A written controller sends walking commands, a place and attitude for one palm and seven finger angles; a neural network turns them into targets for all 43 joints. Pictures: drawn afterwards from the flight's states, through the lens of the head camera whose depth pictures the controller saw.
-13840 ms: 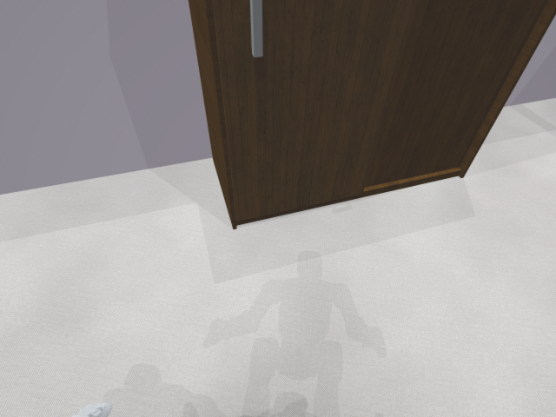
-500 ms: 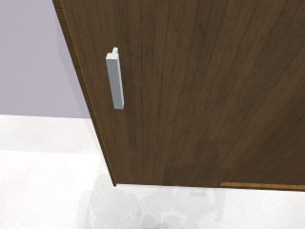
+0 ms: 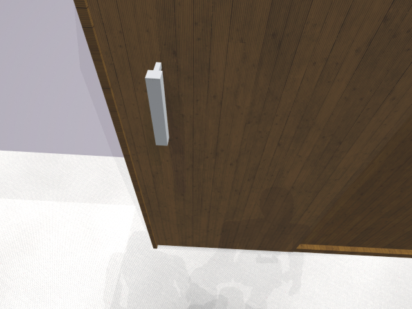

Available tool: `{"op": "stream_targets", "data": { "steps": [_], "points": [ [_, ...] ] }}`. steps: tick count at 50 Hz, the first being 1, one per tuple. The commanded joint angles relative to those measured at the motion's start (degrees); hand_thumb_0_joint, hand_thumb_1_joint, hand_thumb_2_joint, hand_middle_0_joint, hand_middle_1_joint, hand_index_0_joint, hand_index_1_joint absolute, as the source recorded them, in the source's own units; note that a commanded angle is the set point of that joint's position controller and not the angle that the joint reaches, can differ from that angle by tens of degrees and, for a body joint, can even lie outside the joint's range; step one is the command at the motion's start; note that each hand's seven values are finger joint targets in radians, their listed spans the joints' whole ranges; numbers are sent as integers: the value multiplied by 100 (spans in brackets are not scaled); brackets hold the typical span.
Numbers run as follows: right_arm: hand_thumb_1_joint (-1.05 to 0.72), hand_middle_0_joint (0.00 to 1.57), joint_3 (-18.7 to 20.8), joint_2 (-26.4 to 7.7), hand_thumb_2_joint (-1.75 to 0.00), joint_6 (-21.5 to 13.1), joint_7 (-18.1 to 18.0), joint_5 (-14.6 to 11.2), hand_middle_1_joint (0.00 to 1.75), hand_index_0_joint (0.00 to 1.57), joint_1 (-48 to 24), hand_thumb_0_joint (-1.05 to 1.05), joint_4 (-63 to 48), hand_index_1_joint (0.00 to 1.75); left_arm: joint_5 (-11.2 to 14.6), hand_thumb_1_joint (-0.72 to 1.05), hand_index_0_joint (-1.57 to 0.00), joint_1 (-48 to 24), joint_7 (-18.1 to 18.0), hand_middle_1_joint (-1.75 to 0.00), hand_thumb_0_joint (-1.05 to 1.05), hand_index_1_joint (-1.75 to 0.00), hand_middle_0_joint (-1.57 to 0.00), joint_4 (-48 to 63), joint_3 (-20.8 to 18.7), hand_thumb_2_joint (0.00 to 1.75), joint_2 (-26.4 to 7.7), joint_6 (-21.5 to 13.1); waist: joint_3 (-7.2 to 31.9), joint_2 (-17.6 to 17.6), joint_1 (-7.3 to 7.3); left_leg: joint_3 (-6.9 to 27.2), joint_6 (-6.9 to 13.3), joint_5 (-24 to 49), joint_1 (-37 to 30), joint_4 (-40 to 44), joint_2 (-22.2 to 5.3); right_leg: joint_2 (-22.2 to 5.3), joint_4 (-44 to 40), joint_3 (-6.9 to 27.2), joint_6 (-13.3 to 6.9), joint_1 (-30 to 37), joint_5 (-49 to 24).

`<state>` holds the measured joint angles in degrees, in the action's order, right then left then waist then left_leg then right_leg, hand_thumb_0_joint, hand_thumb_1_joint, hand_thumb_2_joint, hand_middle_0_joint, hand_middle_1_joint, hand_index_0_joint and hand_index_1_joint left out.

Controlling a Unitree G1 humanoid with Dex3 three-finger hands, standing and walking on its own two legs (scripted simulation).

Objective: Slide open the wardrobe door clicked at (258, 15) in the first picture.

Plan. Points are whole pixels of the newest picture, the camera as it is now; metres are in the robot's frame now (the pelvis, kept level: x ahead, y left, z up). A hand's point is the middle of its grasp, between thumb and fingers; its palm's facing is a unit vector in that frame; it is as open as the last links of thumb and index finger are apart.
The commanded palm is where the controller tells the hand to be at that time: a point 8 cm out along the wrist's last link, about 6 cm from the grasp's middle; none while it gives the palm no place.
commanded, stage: look again from close up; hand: left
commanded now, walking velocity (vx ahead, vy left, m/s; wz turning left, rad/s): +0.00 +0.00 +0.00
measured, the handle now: (160, 105) +0.47 +0.14 +0.14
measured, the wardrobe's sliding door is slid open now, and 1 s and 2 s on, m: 0.00 0.00 0.00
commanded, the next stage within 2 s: raise the hand with hooked fingers in 0.42 s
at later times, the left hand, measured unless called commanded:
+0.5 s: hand out of the picture +0.00 +0.17 -0.18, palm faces +0.00 -0.98 -0.20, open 7.3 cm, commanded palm none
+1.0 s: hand out of the picture +0.11 +0.19 -0.04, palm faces +0.21 -0.98 -0.03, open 8.9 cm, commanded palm +0.12 +0.24 +0.00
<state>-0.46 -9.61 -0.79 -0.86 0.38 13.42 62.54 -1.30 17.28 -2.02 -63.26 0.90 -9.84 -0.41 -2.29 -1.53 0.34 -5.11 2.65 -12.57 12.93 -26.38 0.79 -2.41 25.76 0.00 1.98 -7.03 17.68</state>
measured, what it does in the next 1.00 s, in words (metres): lowers itself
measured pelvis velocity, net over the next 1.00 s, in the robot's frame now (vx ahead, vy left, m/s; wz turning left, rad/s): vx -0.03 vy -0.05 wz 0.06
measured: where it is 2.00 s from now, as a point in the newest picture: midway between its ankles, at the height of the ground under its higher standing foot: outside the picture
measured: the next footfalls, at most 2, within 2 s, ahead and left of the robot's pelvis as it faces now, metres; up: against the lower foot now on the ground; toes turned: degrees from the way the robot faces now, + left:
none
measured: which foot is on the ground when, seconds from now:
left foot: down 0.00-1.00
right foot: down 0.00-1.00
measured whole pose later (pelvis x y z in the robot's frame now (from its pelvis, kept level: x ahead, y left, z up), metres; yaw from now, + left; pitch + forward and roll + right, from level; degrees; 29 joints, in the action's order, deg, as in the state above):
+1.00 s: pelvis -0.03 -0.05 -0.05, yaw +3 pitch +7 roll -1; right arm 3.7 -15.9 -13.7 -3.6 -1.7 11.2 30.1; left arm 16.8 30.8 18.1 -6.6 -15.1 -13.5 -23.4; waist 5.2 -2.0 2.1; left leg 1.3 -1.4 -21.0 38.4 -52.8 -2.7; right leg 0.7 52.7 -5.7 -2.5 -30.6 28.9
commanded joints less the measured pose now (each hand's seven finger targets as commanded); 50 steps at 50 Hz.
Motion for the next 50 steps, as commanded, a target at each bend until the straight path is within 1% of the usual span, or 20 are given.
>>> {"op": "stream_targets", "data": {
  "steps": [1,25,26,27,28,29,30,31,32,33,36,37,38,39,40,43,45,47,48,50],
  "points": [
    [-90,20,133,-728,-90,-96,-59,10,30,20,205,0,-170,30,28,90,-20,350,-28,-30,0,-30,-20,177,-109,90,-634,-58,-60,158,-13,729,-1,612,-274,595,-715,-349,-445,261,-300,-492,-696],
    [-90,20,132,-737,-90,-91,-54,19,30,20,167,0,-44,30,38,90,-20,222,-8,-30,0,-30,-20,192,-144,90,-714,-87,-76,106,-2,721,-54,664,-310,631,-712,-370,-568,336,-345,-513,-705],
    [-90,20,128,-779,-90,-112,-8,-24,30,20,-84,0,-407,30,-37,90,-20,511,-223,-30,0,-30,-20,95,-83,90,-552,-170,-279,212,55,613,-200,1155,-57,-374,-775,-526,-675,503,-300,-729,-1490],
    [-90,20,334,-1620,-90,-890,-264,-311,30,20,179,0,-2393,30,1120,88,-20,-3592,-236,-32,0,-32,-20,9036,-1145,89,-2142,-1341,2760,1077,-635,585,-158,1537,-1805,121,-112,79,51,-240,-372,-372,-1909],
    [-90,20,14,-1008,-90,-1325,-498,-329,30,20,-401,0,-2194,30,767,85,-20,-2535,-441,-33,0,-33,-20,8800,-1441,88,-2491,-1222,2157,1862,-94,381,-273,1729,-1994,206,-347,136,369,-239,-395,-637,-1175],
    [-90,20,113,-1122,-90,-1568,-488,-210,30,20,-202,0,-1992,30,800,83,-21,-916,-570,-34,0,-34,-21,7572,-836,87,-1390,-1013,2209,1742,-33,550,-372,1550,-1628,295,-436,150,547,-487,-403,-752,-486],
    [-90,20,92,-788,-90,-1611,-391,-357,30,20,-180,0,-1824,30,849,81,-21,878,-542,-36,0,-36,-21,5997,98,86,114,-422,1133,1004,-241,695,-254,850,-1030,404,-474,192,525,-517,-322,-1280,-269],
    [-90,20,189,-1062,-90,-1623,-360,-370,30,20,-126,0,-2253,30,1144,78,-21,91,-446,-37,0,-37,-21,7134,-205,85,-130,-515,766,827,-217,800,-222,280,-532,313,-367,155,414,-584,-297,-1228,-334],
    [-90,20,265,-1148,-90,-1669,-372,-327,30,20,-294,0,-2452,30,1115,76,-21,2,-316,-39,0,-39,-21,7197,-414,84,-388,-783,487,568,-322,780,-209,-117,-258,97,-305,170,269,-577,-277,-1492,-252],
    [-90,20,310,-1159,-90,-1694,-387,-261,30,20,-339,0,-2589,30,1071,74,-21,119,-201,-40,0,-40,-21,6826,-659,83,-488,-1110,241,125,-309,727,-207,-151,110,-161,-180,179,260,-599,-276,-1589,-152],
    [-90,20,459,-1120,-90,-1538,-220,-120,30,20,-602,0,-2791,30,1363,67,-22,1897,710,-45,0,-45,-22,4887,-1109,80,-214,-2102,-165,-1655,158,575,-319,-228,1633,-1000,-141,316,898,-652,-256,-2605,304],
    [-90,20,527,-1131,-90,-1512,-152,-119,30,20,-676,0,-2924,30,1475,64,-22,2179,1144,-47,0,-47,-22,4889,-1174,79,-233,-2493,21,-1739,268,501,-342,-207,1893,-1233,-121,300,1142,-574,-268,-2635,196],
    [-90,20,592,-1183,-90,-1459,-49,-180,30,20,-719,0,-3107,30,1507,62,-22,2395,1583,-48,0,-48,-22,4646,-1522,78,-586,-2751,85,-1306,411,427,-371,-60,1932,-1355,-82,243,1276,-432,-342,-2459,-116],
    [-90,20,594,-1266,-90,-1451,3,-188,30,20,-808,0,-3391,30,1638,60,-22,2201,2060,-50,0,-50,-22,4732,-1465,77,-682,-2898,294,-1013,331,352,-378,-27,1972,-1540,7,180,1392,-322,-356,-2299,-355],
    [-90,20,619,-1267,-90,-1438,-17,-252,30,20,-913,0,-3607,30,1713,57,-22,2124,2310,-51,0,-51,-22,4685,-1771,76,-983,-2808,620,-784,399,268,-334,-4,2055,-1708,62,124,1457,-179,-328,-2167,-511],
    [-90,20,575,-1204,-90,-1371,-144,-317,30,20,-884,0,-4010,30,2064,50,-23,1411,2505,-55,0,-55,-23,5854,-2383,73,-1528,-2402,1327,61,474,143,-234,-176,2027,-1925,129,41,1348,176,-202,-2022,-233],
    [-90,20,535,-1081,-90,-1420,-247,-279,30,20,-694,0,-4124,30,2226,46,-23,612,2330,-58,0,-58,-23,7060,-2463,71,-1574,-2598,1668,486,248,204,-181,-235,1816,-2099,65,50,1302,347,-133,-2199,83],
    [-90,20,470,-988,-90,-1531,-306,-183,30,20,-443,0,-4002,30,2161,41,-24,-343,2012,-62,0,-62,-24,8375,-2329,69,-1631,-3145,1955,1101,6,378,-110,2,1362,-2224,-46,137,1440,327,-199,-2417,-99],
    [-90,20,437,-1024,-90,-1569,-338,-135,30,20,-259,0,-3853,30,2070,39,-24,-857,1893,-63,0,-63,-24,8858,-2122,68,-1672,-3391,1861,1052,-183,476,-89,-66,1358,-2300,-107,236,1545,268,-246,-2653,34],
    [-90,20,402,-1037,-90,-1693,-423,-157,30,20,-233,0,-3582,30,2009,34,-24,-674,1889,-66,0,-66,-24,8667,-1678,66,-1350,-3687,1575,1168,-337,566,-54,-147,1291,-2398,-174,300,1589,185,-302,-3001,172]
  ]
}}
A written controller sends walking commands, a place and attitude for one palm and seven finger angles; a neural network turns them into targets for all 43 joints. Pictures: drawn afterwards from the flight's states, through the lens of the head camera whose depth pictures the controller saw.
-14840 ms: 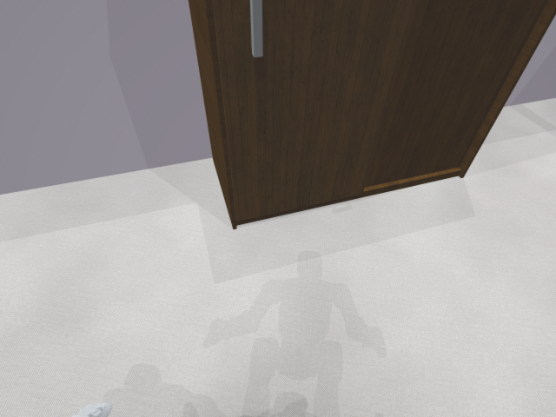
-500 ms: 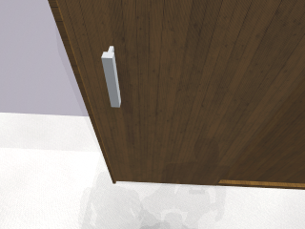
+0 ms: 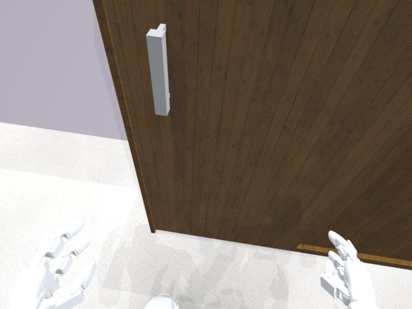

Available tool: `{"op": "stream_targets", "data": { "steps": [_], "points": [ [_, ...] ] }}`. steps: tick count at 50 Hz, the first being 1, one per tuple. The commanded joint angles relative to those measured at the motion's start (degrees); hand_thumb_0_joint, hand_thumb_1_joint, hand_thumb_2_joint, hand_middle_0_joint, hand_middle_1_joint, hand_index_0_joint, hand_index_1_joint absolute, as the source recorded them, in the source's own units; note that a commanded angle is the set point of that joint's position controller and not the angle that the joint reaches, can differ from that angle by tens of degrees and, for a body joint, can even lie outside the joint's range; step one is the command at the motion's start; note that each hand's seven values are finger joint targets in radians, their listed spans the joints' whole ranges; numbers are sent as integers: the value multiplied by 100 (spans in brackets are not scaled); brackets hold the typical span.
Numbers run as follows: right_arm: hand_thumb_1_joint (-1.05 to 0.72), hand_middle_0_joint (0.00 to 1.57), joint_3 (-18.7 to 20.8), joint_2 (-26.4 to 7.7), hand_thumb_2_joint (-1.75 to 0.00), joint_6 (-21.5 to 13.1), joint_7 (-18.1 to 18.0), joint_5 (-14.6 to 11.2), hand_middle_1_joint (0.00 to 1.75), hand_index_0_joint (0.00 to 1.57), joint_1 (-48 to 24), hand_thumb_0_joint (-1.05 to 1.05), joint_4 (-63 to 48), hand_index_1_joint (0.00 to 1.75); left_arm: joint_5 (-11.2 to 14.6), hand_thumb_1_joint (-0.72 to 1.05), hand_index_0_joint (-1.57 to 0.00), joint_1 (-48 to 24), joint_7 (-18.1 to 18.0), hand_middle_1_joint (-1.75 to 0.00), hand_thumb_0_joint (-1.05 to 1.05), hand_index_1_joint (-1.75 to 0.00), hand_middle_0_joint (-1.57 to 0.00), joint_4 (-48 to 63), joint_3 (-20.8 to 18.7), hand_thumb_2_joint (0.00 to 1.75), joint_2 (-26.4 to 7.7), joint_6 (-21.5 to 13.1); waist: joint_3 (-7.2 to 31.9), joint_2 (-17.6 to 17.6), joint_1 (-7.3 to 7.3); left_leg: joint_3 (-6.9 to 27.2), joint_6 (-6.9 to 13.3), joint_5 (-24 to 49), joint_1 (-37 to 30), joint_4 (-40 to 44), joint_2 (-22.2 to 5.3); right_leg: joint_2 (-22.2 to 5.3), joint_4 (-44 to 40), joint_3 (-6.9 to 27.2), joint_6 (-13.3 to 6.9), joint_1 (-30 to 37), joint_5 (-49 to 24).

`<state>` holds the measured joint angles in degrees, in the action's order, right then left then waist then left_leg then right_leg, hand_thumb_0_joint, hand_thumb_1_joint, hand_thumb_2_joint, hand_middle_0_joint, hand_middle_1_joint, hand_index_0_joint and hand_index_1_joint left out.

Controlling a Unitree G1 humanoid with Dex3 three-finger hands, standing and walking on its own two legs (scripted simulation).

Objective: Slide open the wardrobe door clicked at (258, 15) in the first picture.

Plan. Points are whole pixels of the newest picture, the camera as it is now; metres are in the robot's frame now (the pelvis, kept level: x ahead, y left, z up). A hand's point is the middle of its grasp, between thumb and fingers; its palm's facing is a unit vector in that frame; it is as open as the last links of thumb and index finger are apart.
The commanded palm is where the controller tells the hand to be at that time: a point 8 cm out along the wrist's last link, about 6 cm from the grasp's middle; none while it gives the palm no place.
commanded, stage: raise the hand with hooked fingers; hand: left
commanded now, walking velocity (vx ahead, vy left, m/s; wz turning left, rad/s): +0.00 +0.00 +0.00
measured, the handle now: (162, 71) +0.51 +0.16 +0.19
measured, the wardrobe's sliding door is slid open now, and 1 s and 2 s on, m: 0.00 0.00 0.00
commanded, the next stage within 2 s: move the hooked fingers beside the handle in 1.62 s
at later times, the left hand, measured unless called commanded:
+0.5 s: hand (59, 208) +0.23 +0.26 +0.11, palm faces +0.03 -1.00 -0.07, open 11.9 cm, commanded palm +0.21 +0.31 +0.13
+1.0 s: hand (17, 162) +0.25 +0.30 +0.19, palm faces +0.04 -0.99 -0.10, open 13.9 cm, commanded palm +0.23 +0.35 +0.21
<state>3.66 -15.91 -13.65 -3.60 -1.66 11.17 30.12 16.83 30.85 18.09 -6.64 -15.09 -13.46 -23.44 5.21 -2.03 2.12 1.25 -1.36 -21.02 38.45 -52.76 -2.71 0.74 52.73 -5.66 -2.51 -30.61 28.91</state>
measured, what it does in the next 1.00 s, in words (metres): stands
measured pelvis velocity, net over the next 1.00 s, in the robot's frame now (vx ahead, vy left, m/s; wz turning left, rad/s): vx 0.00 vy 0.04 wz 0.00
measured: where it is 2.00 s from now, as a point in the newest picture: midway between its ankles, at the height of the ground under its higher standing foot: outside the picture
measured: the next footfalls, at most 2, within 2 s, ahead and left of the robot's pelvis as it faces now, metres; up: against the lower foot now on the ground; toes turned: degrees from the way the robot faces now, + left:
none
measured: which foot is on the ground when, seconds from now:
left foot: down 0.00-1.00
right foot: down 0.00-1.00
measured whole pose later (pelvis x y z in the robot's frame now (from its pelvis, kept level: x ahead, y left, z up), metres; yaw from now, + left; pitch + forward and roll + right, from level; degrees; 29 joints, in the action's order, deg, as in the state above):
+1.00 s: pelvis +0.00 +0.04 +0.04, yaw +0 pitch -2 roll -2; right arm -5.7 -13.6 -15.4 -6.6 -4.1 13.1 34.3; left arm 19.5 0.9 24.2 -3.4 -23.3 -25.0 2.2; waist 0.3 2.3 3.1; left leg -0.5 1.4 -12.4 19.0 -33.3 -0.6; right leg -0.7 30.8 -4.4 0.3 -10.6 18.1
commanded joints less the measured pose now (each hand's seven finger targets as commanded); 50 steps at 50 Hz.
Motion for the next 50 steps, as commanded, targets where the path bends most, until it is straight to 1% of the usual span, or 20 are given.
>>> {"op": "stream_targets", "data": {
  "steps": [1,3,5,7,8,11,13,15,17,18,19,21,23,28,32,38,41,44,48,50],
  "points": [
    [-90,20,-59,-463,-90,-485,-169,24,30,20,-31,0,-257,30,201,32,-24,-2011,-26,-68,0,-68,-24,2822,130,65,-885,-1435,615,1231,-583,-27,359,576,-1183,233,159,-11,-1116,714,152,-721,-861],
    [-90,20,-144,-602,-90,-579,-243,-85,30,20,-67,0,-171,30,273,27,-25,-2110,326,-70,0,-70,-25,2292,351,63,-936,-1251,193,894,-725,82,393,378,-999,240,140,-21,-1288,797,199,-709,-742],
    [-90,20,-131,-663,-90,-590,-318,-143,30,20,-54,0,-128,30,223,22,-25,-2022,645,-74,0,-74,-25,1569,170,61,-1261,-666,72,555,-675,59,396,180,-794,367,161,-63,-1580,958,261,-626,-460],
    [-90,20,-139,-685,-90,-504,-382,-186,30,20,-118,0,-211,30,200,18,-25,-1950,848,-76,0,-76,-25,951,-186,59,-1576,117,154,243,-461,38,384,163,-651,569,186,-156,-1817,1084,305,-352,-251],
    [-90,20,-142,-668,-90,-460,-392,-205,30,20,-184,0,-233,30,244,15,-25,-1798,889,-78,0,-78,-25,515,-508,58,-1772,534,121,315,-275,30,372,276,-684,655,205,-190,-1882,1105,305,-145,-374],
    [-90,20,-187,-515,-90,-390,-347,-157,30,20,-359,0,-537,30,632,8,-26,-1442,745,-82,0,-82,-26,1009,-1278,55,-1970,1142,1034,161,123,21,340,970,-1127,913,236,-277,-1794,864,373,751,-1304],
    [-90,20,-201,-379,-90,-413,-276,-119,30,20,-411,0,-630,30,864,4,-26,-1154,476,-86,0,-86,-26,1361,-1712,53,-1965,1144,1331,-7,337,70,312,1426,-1295,1023,225,-207,-1614,675,387,1167,-2202],
    [-90,20,-190,-313,-90,-489,-184,-126,30,20,-309,0,-624,30,912,-1,-27,-1099,234,-88,0,-88,-27,1916,-1591,51,-1654,885,1321,182,276,-4,298,1686,-1586,1153,234,-88,-1491,398,357,1046,-2717],
    [-90,20,-159,-353,-90,-556,-110,-119,30,20,-209,0,-566,30,780,-6,-27,-1136,104,-92,0,-92,-27,2101,-1170,49,-1315,680,1072,349,127,-69,298,1748,-1811,1235,222,6,-1462,244,330,699,-2746],
    [-90,20,-140,-401,-90,-581,-93,-100,30,20,-167,0,-533,30,686,-8,-27,-1233,129,-93,0,-93,-27,2057,-1012,48,-1276,646,915,138,70,-51,312,1797,-1801,1232,208,12,-1476,266,330,699,-2847],
    [-90,20,-127,-475,-90,-592,-84,-116,30,20,-77,0,-465,30,595,-10,-27,-1314,179,-94,0,-94,-27,1936,-878,47,-1261,651,838,267,-35,-68,318,1753,-1841,1261,207,26,-1498,259,334,549,-2771],
    [-90,20,-133,-557,-90,-615,-108,-153,30,20,5,0,-415,30,472,-15,-27,-1539,331,-98,0,-98,-27,1748,-605,45,-1223,774,482,382,-187,-47,330,1346,-1798,1372,191,46,-1648,227,319,234,-2129],
    [-90,20,-144,-645,-90,-640,-181,-181,30,20,32,0,-365,30,420,-20,-28,-1822,445,-100,0,-100,-28,1701,-665,43,-1493,928,340,454,-188,-10,347,1153,-1848,1482,176,28,-1810,276,278,293,-1812],
    [-90,20,-250,-638,-90,-705,-336,-166,30,20,-87,0,-380,30,453,-31,-29,-2804,344,-108,0,-108,-29,2546,-1287,38,-2295,942,851,835,-58,143,338,1154,-2466,1817,140,44,-1940,183,172,708,-1530],
    [-90,20,-350,-563,-90,-726,-335,-185,30,20,-160,0,-347,30,554,-41,-29,-3015,183,-114,0,-114,-29,2393,-1305,34,-2094,987,650,1108,-46,252,250,1053,-2706,2097,129,83,-2058,61,136,811,-1489],
    [-90,20,-420,-658,-90,-583,-348,-283,30,20,-230,0,-398,30,506,-50,-30,-3138,563,-120,0,-120,-30,1091,-1114,30,-2065,2084,-20,806,39,228,258,769,-2536,2431,154,78,-2490,116,151,957,-1514],
    [-90,20,-459,-654,-90,-510,-357,-304,30,20,-316,0,-523,30,421,-50,-30,-3804,678,-120,0,-120,-30,1347,-1039,30,-2236,2416,131,648,-13,243,292,696,-2661,2512,173,80,-2570,116,185,990,-1424],
    [-90,20,-534,-589,-90,-511,-370,-280,30,20,-432,0,-550,30,462,-50,-30,-4564,623,-120,0,-120,-30,1825,-1313,30,-2602,2295,383,853,-13,273,291,647,-2981,2592,201,93,-2691,146,146,1144,-1322],
    [-90,20,-595,-556,-90,-537,-404,-233,30,20,-442,0,-445,30,477,-50,-30,-4883,548,-120,0,-120,-30,1854,-1765,30,-3019,2022,607,934,45,264,281,812,-3272,2664,205,121,-2816,168,118,1360,-1418],
    [-90,20,-605,-539,-90,-529,-421,-260,30,20,-450,0,-384,30,468,-50,-30,-4995,610,-120,0,-120,-30,1546,-1691,30,-2928,2074,482,1098,0,259,266,683,-3296,2758,207,92,-2874,167,122,1340,-1366]
  ]
}}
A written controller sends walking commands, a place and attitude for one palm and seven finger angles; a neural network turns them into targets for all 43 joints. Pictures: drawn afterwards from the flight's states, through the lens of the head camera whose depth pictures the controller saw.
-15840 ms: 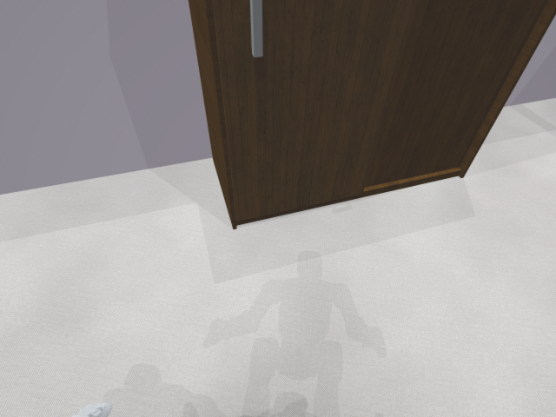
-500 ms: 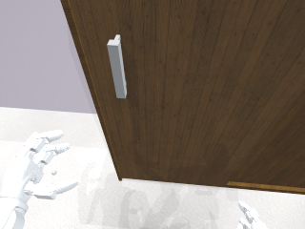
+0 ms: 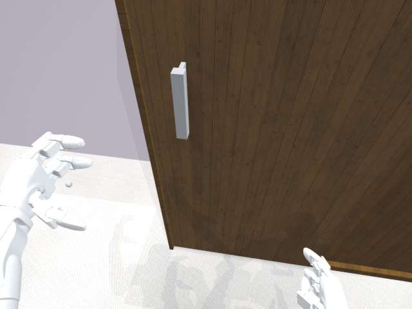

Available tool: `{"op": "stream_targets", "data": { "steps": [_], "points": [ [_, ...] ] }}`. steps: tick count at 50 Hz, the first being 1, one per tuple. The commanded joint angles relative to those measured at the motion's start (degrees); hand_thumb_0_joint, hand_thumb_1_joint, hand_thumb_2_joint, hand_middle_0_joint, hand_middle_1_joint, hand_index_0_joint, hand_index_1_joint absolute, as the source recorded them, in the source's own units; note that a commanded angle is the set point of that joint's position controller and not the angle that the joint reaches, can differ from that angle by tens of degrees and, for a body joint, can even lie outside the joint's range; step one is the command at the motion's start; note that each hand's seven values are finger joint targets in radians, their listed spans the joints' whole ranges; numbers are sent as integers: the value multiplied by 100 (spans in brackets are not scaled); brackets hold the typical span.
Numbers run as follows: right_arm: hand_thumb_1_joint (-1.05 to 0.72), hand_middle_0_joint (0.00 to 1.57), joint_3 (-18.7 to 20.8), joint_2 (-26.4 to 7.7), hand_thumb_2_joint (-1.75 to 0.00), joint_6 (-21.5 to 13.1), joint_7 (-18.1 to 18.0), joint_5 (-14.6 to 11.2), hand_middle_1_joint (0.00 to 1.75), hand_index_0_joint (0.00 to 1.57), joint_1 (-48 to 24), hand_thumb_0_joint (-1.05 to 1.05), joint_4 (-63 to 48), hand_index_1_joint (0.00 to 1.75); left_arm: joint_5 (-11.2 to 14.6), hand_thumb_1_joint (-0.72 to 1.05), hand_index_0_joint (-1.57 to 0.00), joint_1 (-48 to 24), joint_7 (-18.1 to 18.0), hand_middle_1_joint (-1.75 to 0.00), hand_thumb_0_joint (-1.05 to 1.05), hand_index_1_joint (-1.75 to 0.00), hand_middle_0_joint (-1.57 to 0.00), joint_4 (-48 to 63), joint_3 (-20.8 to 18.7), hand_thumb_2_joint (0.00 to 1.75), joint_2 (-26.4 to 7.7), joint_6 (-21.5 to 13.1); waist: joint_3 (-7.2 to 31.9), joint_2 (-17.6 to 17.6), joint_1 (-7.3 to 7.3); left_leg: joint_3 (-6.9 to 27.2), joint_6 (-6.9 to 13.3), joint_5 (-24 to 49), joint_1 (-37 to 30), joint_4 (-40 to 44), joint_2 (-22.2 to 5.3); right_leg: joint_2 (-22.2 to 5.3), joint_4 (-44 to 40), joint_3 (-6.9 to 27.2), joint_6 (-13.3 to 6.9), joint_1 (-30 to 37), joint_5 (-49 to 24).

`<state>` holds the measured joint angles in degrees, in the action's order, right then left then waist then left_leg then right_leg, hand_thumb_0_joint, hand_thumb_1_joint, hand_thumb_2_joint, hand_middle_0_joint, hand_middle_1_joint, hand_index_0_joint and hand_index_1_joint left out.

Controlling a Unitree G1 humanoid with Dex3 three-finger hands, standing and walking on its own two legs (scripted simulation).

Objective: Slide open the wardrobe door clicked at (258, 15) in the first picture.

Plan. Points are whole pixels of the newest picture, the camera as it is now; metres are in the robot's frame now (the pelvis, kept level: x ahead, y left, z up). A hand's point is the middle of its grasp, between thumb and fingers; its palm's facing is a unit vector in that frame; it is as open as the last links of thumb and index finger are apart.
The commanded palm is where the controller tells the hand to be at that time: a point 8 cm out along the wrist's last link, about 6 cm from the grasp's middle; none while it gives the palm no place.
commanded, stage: raise the hand with hooked fingers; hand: left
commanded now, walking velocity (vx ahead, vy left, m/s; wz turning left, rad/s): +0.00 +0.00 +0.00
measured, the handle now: (182, 101) +0.52 +0.12 +0.15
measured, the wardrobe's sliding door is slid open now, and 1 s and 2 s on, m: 0.00 0.00 0.00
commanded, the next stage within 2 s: move the hooked fingers beside the handle in 0.62 s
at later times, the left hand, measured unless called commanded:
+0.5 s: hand (78, 163) +0.29 +0.25 +0.17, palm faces +0.05 -1.00 -0.07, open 14.0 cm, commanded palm +0.26 +0.30 +0.18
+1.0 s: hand (87, 157) +0.31 +0.25 +0.16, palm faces +0.02 -1.00 -0.04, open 14.0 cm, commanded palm +0.28 +0.29 +0.17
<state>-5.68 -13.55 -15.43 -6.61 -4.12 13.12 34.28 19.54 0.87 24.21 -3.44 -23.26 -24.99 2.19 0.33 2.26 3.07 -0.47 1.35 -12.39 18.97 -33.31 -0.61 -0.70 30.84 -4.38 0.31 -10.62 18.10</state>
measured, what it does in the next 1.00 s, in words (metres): stands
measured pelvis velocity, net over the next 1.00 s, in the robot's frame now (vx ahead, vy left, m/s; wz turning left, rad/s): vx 0.02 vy -0.02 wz -0.01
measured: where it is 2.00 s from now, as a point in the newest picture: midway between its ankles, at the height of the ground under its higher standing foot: outside the picture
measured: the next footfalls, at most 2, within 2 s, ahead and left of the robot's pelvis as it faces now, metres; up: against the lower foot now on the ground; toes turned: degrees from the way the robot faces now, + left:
none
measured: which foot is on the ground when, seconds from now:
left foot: down 0.00-1.00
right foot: down 0.00-1.00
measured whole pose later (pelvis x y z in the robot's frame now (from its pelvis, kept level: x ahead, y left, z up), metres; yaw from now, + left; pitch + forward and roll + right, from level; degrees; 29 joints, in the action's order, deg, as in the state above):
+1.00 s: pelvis +0.02 -0.02 +0.00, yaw -1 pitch -1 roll -1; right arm -3.6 -15.4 -12.5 -6.7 -5.3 13.3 34.9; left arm 19.7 -7.8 27.4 -14.1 -25.6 -26.6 5.0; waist 1.6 2.6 2.2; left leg -0.6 -0.1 -13.2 17.4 -31.6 -1.6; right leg 0.3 30.1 -4.0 -1.0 -9.8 19.2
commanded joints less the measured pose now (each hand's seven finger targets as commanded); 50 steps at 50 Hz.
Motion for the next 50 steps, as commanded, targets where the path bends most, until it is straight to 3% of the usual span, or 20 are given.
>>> {"op": "stream_targets", "data": {
  "steps": [1,4,6,9,13,17,22,23,29,32,36,38,42,43,46,48,50],
  "points": [
    [-90,20,329,-794,-90,-351,-126,-25,30,20,-642,0,-769,30,200,-50,-30,-2009,40,-120,0,-120,-30,1012,-882,30,-1782,-417,897,658,-93,429,-2,-171,-1311,829,2,224,-719,38,-159,-644,-324],
    [-90,20,331,-847,-90,-298,-128,-86,30,20,-653,0,-734,30,172,-50,-30,-2049,225,-120,0,-120,-30,385,-669,30,-1702,-33,585,471,-109,384,21,-287,-1128,881,25,188,-879,96,-138,-686,-258],
    [-90,20,329,-887,-90,-277,-120,-117,30,20,-658,0,-767,30,139,-50,-30,-2277,345,-120,0,-120,-30,195,-590,30,-1772,201,533,380,-116,407,29,-363,-1064,908,43,174,-902,100,-123,-735,-196],
    [-90,20,366,-906,-90,-258,-59,-123,30,20,-655,0,-835,30,194,-50,-30,-1995,482,-120,0,-120,-30,21,-511,30,-1646,331,636,11,-89,369,65,-119,-1042,782,71,155,-904,149,-115,-697,-339],
    [-90,20,406,-891,-90,-271,18,-78,30,20,-713,0,-907,30,287,-50,-30,-1957,453,-120,0,-120,-30,515,-949,30,-2012,77,1060,-72,11,271,75,282,-1161,584,88,136,-815,232,-103,-499,-654],
    [-90,20,430,-818,-90,-332,20,-63,30,20,-705,0,-920,30,295,-50,-30,-2057,227,-120,0,-120,-30,950,-1218,30,-2113,-266,1230,370,13,193,78,474,-1386,585,98,145,-752,191,-104,-452,-913],
    [-90,20,438,-840,-90,-303,-36,-81,30,20,-626,0,-825,30,166,-50,-30,-2161,136,-120,0,-120,-30,686,-920,30,-1852,-154,814,627,-76,164,68,387,-1306,661,91,140,-799,186,-90,-601,-923],
    [-90,20,439,-851,-90,-282,-43,-81,30,20,-621,0,-810,30,151,-50,-30,-2169,158,-120,0,-120,-30,605,-847,30,-1810,-82,744,545,-59,145,76,450,-1289,630,84,136,-827,225,-86,-559,-1018],
    [-90,20,464,-891,-90,-197,-53,-106,30,20,-636,0,-843,30,223,-50,-30,-2035,352,-120,0,-120,-30,363,-781,30,-1768,105,912,-97,-87,137,125,655,-1252,506,98,104,-758,289,13,-500,-1434],
    [-90,20,472,-855,-90,-186,-40,-107,30,20,-686,0,-894,30,254,-50,-30,-2109,380,-120,0,-120,-30,536,-900,30,-1864,23,1170,103,-63,110,119,807,-1363,435,122,96,-668,285,11,-434,-1650],
    [-90,20,468,-829,-90,-169,-23,-96,30,20,-685,0,-891,30,291,-50,-30,-2096,342,-120,0,-120,-30,582,-1000,30,-1906,-75,1221,105,-48,107,117,952,-1370,406,120,96,-605,272,12,-381,-1887],
    [-90,20,475,-851,-90,-139,-18,-93,30,20,-651,0,-860,30,273,-50,-30,-2060,317,-120,0,-120,-30,453,-1038,30,-1978,-62,1162,0,-34,81,122,973,-1329,375,109,102,-620,299,33,-389,-1922],
    [-90,20,465,-849,-90,-87,-62,-114,30,20,-643,0,-833,30,205,-50,-30,-2480,326,-120,0,-120,-30,272,-864,30,-1888,-23,963,365,-142,116,95,859,-1307,424,107,106,-622,244,-18,-573,-1708],
    [-90,20,476,-840,-90,-89,-57,-102,30,20,-649,0,-854,30,229,-50,-30,-2432,338,-120,0,-120,-30,278,-798,30,-1814,-31,999,162,-120,106,113,910,-1316,373,95,97,-630,296,5,-542,-1801],
    [-90,20,475,-843,-90,-66,-85,-111,30,20,-633,0,-863,30,187,-50,-30,-2594,353,-120,0,-120,-30,280,-661,30,-1741,-38,1133,343,-163,116,107,883,-1381,389,107,107,-596,260,-24,-580,-1723],
    [-90,20,487,-859,-90,-48,-89,-103,30,20,-588,0,-830,30,199,-50,-30,-2613,327,-120,0,-120,-30,132,-719,30,-1826,-82,1127,91,-167,133,112,825,-1340,382,76,121,-630,266,-20,-581,-1614],
    [-90,20,486,-863,-90,-38,-99,-113,30,20,-601,0,-828,30,184,-50,-30,-2788,308,-120,0,-120,-30,65,-672,30,-1766,-121,1137,125,-180,158,108,743,-1327,438,87,123,-609,231,-40,-612,-1484]
  ]
}}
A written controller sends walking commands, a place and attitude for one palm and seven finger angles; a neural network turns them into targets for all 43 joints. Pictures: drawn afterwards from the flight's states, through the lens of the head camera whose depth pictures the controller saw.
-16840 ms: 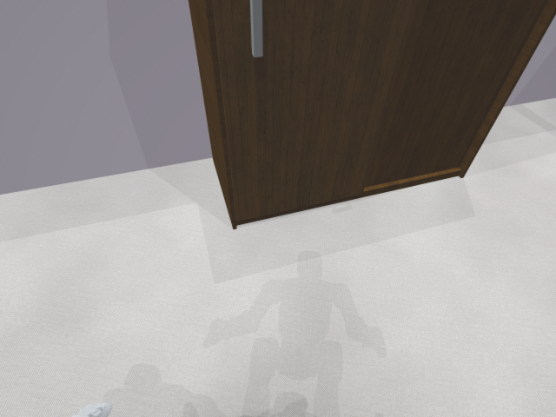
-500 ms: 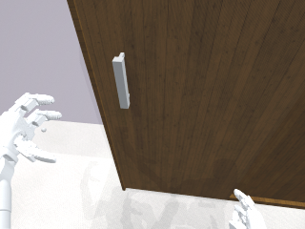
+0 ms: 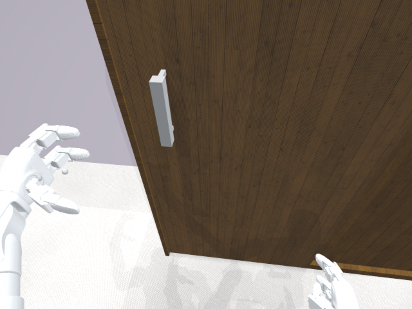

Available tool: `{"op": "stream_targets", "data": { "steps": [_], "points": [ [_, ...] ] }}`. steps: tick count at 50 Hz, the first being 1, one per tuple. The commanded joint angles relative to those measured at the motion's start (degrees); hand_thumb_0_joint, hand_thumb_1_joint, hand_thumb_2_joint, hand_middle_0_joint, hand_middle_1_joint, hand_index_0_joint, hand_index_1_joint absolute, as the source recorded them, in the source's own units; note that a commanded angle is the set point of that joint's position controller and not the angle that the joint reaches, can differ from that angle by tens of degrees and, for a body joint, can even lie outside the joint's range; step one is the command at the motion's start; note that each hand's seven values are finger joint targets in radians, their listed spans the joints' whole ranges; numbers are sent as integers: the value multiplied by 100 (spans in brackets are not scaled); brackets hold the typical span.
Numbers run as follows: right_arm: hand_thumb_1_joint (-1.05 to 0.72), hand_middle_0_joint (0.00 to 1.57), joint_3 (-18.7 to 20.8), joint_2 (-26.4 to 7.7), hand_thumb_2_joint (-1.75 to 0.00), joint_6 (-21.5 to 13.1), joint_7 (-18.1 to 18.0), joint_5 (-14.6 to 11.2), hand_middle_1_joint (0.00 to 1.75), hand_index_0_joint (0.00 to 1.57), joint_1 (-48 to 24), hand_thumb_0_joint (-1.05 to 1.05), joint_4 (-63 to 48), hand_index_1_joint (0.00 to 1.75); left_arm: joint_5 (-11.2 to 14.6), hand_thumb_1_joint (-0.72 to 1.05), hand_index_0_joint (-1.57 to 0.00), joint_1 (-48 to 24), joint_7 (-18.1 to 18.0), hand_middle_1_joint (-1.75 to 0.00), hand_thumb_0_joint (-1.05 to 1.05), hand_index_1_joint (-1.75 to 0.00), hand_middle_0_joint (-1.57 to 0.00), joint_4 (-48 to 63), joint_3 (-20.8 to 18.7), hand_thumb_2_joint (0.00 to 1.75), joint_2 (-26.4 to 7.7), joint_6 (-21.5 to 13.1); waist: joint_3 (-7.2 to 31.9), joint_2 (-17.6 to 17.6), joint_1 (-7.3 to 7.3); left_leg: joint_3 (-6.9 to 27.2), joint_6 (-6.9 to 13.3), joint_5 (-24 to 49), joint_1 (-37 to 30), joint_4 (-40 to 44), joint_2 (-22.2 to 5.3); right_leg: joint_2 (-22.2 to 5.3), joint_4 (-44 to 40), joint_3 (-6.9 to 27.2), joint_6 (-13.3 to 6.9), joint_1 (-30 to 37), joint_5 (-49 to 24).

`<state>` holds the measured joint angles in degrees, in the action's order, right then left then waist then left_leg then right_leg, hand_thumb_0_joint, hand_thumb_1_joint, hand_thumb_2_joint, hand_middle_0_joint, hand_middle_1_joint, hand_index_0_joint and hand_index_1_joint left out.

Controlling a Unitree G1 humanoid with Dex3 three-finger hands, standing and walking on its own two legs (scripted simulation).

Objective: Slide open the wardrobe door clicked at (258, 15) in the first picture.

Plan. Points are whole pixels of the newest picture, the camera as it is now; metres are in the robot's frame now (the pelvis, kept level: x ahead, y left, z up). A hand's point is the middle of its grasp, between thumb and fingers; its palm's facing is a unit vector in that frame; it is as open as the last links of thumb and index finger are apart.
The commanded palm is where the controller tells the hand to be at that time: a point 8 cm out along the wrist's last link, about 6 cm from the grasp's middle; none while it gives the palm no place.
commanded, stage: move the hooked fingers beside the handle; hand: left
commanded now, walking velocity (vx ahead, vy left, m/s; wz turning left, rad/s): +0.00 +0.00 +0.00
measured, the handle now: (165, 109) +0.50 +0.15 +0.15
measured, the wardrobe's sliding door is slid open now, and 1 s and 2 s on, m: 0.00 0.00 0.00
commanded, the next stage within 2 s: none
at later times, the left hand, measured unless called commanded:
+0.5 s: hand (95, 149) +0.34 +0.24 +0.16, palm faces -0.01 -1.00 -0.02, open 14.0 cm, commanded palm +0.32 +0.29 +0.16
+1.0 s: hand (116, 132) +0.40 +0.22 +0.15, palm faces +0.00 -1.00 -0.01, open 14.0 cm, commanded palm +0.38 +0.27 +0.16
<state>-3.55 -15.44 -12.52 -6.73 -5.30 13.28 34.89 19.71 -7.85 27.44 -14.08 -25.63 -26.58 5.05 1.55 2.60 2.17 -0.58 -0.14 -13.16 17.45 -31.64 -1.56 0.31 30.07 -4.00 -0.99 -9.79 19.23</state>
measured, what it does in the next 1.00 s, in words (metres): stands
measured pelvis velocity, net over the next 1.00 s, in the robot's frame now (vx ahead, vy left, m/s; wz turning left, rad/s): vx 0.00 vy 0.00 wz -0.02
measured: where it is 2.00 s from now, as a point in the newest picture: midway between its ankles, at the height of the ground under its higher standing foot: outside the picture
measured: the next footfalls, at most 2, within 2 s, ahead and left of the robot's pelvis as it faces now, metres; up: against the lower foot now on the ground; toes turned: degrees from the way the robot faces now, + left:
none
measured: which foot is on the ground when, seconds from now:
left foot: down 0.00-1.00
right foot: down 0.00-1.00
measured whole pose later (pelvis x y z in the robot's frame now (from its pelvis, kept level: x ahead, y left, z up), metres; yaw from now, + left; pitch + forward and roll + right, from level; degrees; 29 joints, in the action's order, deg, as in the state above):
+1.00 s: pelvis +0.00 +0.00 +0.00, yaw -1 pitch +2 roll -1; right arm -2.5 -15.7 -6.2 -5.9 -4.8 16.7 36.8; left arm 13.2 -29.7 18.6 -35.2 -19.3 -25.3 2.1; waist 1.8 1.5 -1.6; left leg -1.5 -0.1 -13.2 20.4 -31.5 -1.9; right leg 0.6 30.1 -3.0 -1.0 -13.3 19.0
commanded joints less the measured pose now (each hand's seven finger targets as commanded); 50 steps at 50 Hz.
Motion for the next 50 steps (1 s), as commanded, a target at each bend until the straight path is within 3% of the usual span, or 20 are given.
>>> {"op": "stream_targets", "data": {
  "steps": [1,5,6,7,11,14,19,20,22,23,24,28,32,36,37,38,44,47,50],
  "points": [
    [-90,20,256,-661,-90,-331,-86,3,30,20,-647,0,-904,30,136,-50,-30,-2023,-40,-120,0,-120,-30,1204,-329,30,-1535,-418,1028,318,-92,185,248,809,-1227,292,187,27,-528,171,60,-730,-1530],
    [-90,20,259,-671,-90,-293,-100,9,30,20,-585,0,-873,30,44,-50,-30,-2289,-199,-120,0,-120,-30,955,-265,30,-1527,-379,1004,166,-116,215,241,625,-1183,372,158,46,-582,144,51,-792,-1242],
    [-90,20,248,-665,-90,-285,-101,4,30,20,-582,0,-871,30,11,-50,-30,-2466,-235,-120,0,-120,-30,933,-116,30,-1405,-362,996,321,-150,222,234,533,-1194,398,167,38,-589,132,38,-853,-1123],
    [-90,20,259,-674,-90,-280,-111,6,30,20,-557,0,-845,30,-25,-50,-30,-2523,-293,-120,0,-120,-30,822,-234,30,-1542,-368,955,249,-146,253,228,455,-1174,424,152,44,-615,125,31,-875,-1002],
    [-90,20,243,-651,-90,-262,-82,36,30,20,-563,0,-900,30,-96,-50,-30,-2622,-421,-120,0,-120,-30,989,-91,30,-1382,-401,1296,370,-95,253,222,666,-1324,449,142,39,-555,104,-5,-691,-1179],
    [-90,20,254,-700,-90,-192,-69,31,30,20,-493,0,-819,30,-117,-50,-30,-2714,-480,-120,0,-120,-30,617,-176,30,-1480,-382,1120,30,-135,241,229,615,-1152,472,113,56,-602,101,11,-701,-1164],
    [-90,20,265,-693,-90,-142,-61,34,30,20,-469,0,-836,30,-231,-50,-30,-3102,-592,-120,0,-120,-30,628,67,30,-1315,-346,1195,277,-159,265,215,583,-1260,507,96,62,-602,96,-18,-766,-1052],
    [-90,20,260,-672,-90,-141,-60,41,30,20,-478,0,-828,30,-254,-50,-30,-3248,-617,-120,0,-120,-30,703,245,30,-1128,-357,1198,407,-202,254,214,649,-1346,492,96,59,-594,97,-25,-796,-1111],
    [-90,20,280,-686,-90,-123,-59,42,30,20,-422,0,-789,30,-269,-50,-30,-3276,-683,-120,0,-120,-30,609,218,30,-1155,-364,1213,348,-222,270,211,579,-1376,491,84,71,-616,103,-20,-864,-1046],
    [-90,20,278,-706,-90,-97,-53,54,30,20,-366,0,-748,30,-256,-50,-30,-3258,-707,-120,0,-120,-30,509,202,30,-1174,-384,1233,15,-222,267,236,657,-1325,479,80,85,-639,91,-18,-770,-1123],
    [-90,20,282,-715,-90,-79,-50,51,30,20,-366,0,-755,30,-257,-50,-30,-3265,-718,-120,0,-120,-30,422,190,30,-1162,-371,1220,-37,-213,261,237,639,-1269,498,86,79,-624,99,-8,-769,-1140],
    [-90,20,298,-706,-90,-14,-36,55,30,20,-349,0,-720,30,-347,-50,-30,-3521,-820,-120,0,-120,-30,364,280,30,-1126,-378,1265,160,-222,215,231,774,-1330,460,86,74,-605,118,-16,-774,-1242],
    [-90,20,317,-719,-90,71,-33,63,30,20,-269,0,-664,30,-419,-50,-30,-3780,-930,-120,0,-120,-30,97,273,30,-1142,-368,1264,79,-261,219,227,823,-1321,448,89,76,-587,129,-14,-800,-1317],
    [-90,20,332,-723,-90,161,-1,68,30,20,-217,0,-662,30,-445,-50,-30,-3785,-953,-120,0,-120,-30,-54,195,30,-1225,-418,1447,69,-236,152,240,1080,-1314,374,105,67,-533,161,-11,-640,-1652],
    [-90,20,323,-726,-90,194,-7,64,30,20,-210,0,-653,30,-453,-50,-30,-3927,-941,-120,0,-120,-30,-130,271,30,-1186,-423,1379,123,-272,146,233,1038,-1274,376,108,67,-530,162,-10,-687,-1621],
    [-90,20,345,-749,-90,228,-8,63,30,20,-153,0,-622,30,-460,-50,-30,-3955,-949,-120,0,-120,-30,-265,209,30,-1292,-449,1379,-98,-287,121,252,999,-1205,342,92,74,-549,167,6,-663,-1598],
    [-90,20,369,-792,-90,326,-14,63,30,20,-45,0,-573,30,-498,-50,-30,-4507,-878,-120,0,-120,-30,-648,209,30,-1444,-593,1448,30,-381,73,278,1046,-1093,233,124,51,-477,251,24,-697,-1792],
    [-90,20,384,-786,-90,350,-1,69,30,20,20,0,-549,30,-513,-50,-30,-4839,-824,-120,0,-120,-30,-715,411,30,-1265,-720,1585,263,-437,97,264,1128,-1227,176,133,64,-422,238,3,-788,-1830],
    [-90,20,408,-792,-90,364,14,65,30,20,75,0,-540,30,-489,-50,-30,-4848,-827,-120,0,-120,-30,-757,533,30,-1126,-808,1712,195,-449,101,278,1225,-1298,114,125,80,-390,235,7,-796,-1932]
  ]
}}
